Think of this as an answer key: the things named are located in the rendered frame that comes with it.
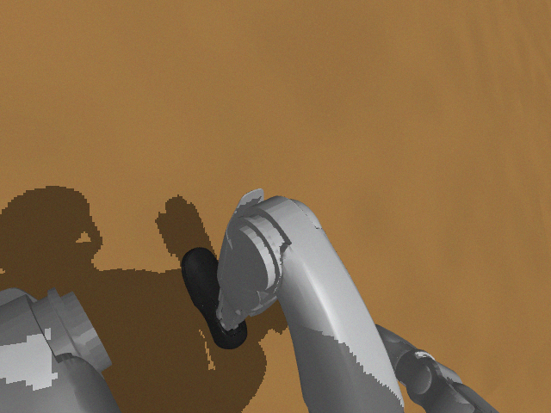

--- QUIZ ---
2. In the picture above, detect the right robot foot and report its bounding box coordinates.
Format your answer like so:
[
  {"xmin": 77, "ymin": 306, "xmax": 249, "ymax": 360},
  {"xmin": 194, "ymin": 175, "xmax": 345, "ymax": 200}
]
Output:
[{"xmin": 181, "ymin": 247, "xmax": 247, "ymax": 349}]

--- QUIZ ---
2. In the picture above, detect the right robot hand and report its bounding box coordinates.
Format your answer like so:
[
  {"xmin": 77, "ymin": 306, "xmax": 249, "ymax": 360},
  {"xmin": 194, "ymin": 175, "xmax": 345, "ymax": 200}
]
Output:
[{"xmin": 375, "ymin": 324, "xmax": 417, "ymax": 381}]

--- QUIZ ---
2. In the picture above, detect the right robot arm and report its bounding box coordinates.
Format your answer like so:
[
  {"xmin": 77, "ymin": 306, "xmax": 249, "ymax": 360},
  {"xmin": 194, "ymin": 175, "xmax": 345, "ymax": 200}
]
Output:
[{"xmin": 395, "ymin": 349, "xmax": 499, "ymax": 413}]

